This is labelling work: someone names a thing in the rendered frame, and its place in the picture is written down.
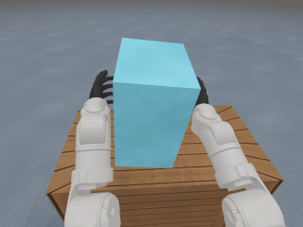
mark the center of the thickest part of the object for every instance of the left robot upper arm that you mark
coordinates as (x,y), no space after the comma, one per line
(93,210)

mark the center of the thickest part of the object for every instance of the pedestal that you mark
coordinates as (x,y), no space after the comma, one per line
(186,195)

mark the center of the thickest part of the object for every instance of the robot left hand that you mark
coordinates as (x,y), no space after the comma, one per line
(98,87)

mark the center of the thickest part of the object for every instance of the robot right forearm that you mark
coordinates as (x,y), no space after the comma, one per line
(224,151)

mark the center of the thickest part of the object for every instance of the right robot upper arm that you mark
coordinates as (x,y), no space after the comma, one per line
(251,208)

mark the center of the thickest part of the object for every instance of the robot right hand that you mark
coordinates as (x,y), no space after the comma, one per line
(203,97)

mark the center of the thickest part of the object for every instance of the robot left forearm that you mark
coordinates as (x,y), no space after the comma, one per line
(93,144)

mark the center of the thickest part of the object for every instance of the carton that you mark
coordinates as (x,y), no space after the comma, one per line
(155,90)

